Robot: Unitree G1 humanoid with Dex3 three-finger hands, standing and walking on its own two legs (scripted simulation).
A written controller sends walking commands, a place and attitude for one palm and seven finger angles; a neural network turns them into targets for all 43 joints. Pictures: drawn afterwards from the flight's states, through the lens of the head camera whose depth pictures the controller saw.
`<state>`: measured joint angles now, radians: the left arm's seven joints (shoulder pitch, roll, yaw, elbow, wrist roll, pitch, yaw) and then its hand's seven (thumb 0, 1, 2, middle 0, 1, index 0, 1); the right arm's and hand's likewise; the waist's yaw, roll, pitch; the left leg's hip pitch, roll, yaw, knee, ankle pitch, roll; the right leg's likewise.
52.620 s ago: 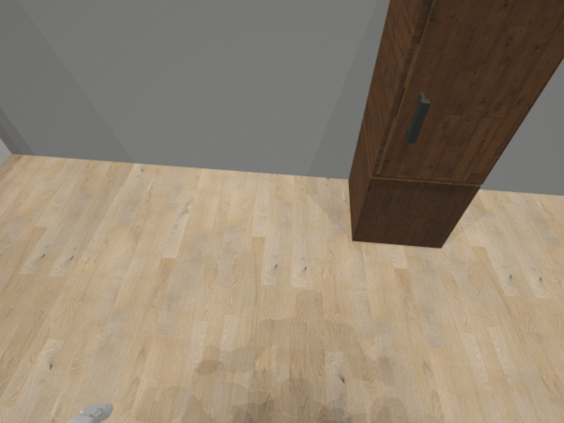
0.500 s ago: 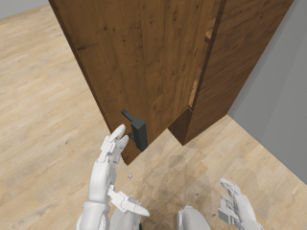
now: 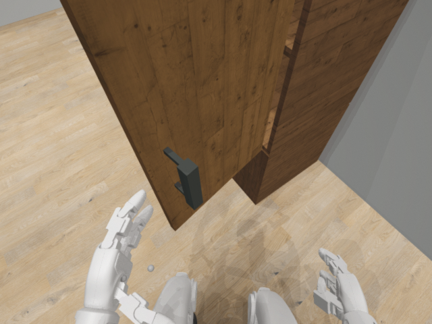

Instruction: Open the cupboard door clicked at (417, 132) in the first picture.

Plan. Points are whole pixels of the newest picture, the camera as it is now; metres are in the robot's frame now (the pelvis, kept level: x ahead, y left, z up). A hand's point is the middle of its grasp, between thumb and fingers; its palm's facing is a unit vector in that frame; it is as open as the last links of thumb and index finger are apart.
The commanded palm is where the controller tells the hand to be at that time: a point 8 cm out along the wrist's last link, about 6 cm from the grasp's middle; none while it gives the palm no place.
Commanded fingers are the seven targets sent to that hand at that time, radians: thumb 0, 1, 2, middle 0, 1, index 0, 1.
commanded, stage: draw the hand back to the body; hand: left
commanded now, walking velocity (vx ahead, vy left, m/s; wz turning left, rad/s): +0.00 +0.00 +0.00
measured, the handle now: (183, 179) +0.36 +0.09 +0.05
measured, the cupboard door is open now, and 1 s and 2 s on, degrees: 100 100 100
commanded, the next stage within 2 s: step back with the hand held close in 1.58 s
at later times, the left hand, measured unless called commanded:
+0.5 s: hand (83, 253) +0.20 +0.17 +0.15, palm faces -0.02 -1.00 -0.06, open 16.2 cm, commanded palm +0.17 +0.24 +0.16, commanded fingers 0.00 -0.29 0.39 -0.16 -0.30 -0.16 -0.30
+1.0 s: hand out of the picture +0.23 +0.26 +0.24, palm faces +0.31 -0.86 -0.40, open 11.5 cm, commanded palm +0.19 +0.31 +0.27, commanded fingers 0.00 0.58 0.76 -0.19 -0.30 -0.19 -0.30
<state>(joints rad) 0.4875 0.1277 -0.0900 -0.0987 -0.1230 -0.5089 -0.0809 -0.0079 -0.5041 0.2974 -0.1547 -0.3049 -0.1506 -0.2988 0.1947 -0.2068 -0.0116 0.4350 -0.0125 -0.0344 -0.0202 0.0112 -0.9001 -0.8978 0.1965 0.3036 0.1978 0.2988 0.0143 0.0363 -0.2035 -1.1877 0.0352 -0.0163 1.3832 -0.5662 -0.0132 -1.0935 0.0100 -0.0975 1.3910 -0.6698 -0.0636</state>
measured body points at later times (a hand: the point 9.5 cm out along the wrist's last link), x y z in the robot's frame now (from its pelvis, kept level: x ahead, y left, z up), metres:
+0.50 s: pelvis +0.01 +0.01 +0.06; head +0.05 +0.01 +0.51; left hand +0.20 +0.23 +0.15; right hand +0.20 -0.22 -0.01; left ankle +0.05 +0.13 -0.60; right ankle +0.00 -0.09 -0.60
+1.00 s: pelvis +0.05 +0.03 +0.13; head +0.03 +0.01 +0.58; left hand +0.21 +0.30 +0.27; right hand +0.23 -0.18 +0.05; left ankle +0.05 +0.13 -0.60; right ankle +0.00 -0.09 -0.60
